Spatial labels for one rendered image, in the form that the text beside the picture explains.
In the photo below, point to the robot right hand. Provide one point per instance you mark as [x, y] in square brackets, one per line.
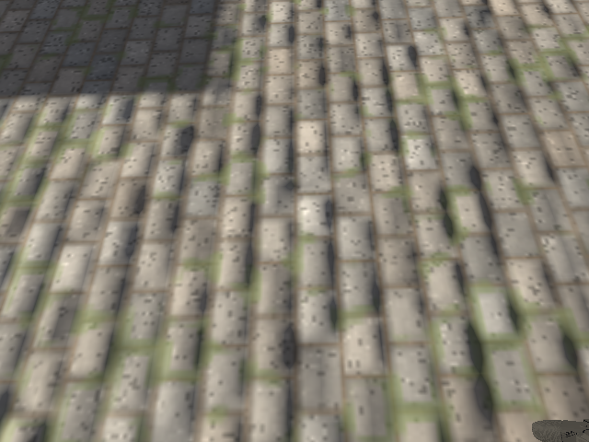
[561, 431]

